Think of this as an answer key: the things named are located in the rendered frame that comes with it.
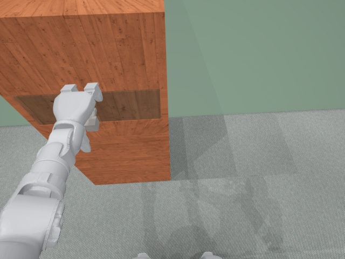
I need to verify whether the left robot upper arm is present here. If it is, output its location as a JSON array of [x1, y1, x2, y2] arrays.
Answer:
[[0, 194, 65, 259]]

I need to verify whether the robot left forearm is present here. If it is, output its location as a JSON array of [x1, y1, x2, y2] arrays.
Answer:
[[0, 120, 85, 227]]

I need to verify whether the handle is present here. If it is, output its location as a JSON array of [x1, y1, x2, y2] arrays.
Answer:
[[84, 107, 100, 132]]

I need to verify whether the cabinet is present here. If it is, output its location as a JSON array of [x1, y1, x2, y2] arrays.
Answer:
[[0, 0, 170, 185]]

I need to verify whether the drawer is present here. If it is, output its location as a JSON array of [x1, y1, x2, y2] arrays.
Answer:
[[13, 89, 161, 125]]

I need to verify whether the left robot hand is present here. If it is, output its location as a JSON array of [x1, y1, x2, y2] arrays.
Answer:
[[53, 83, 103, 153]]

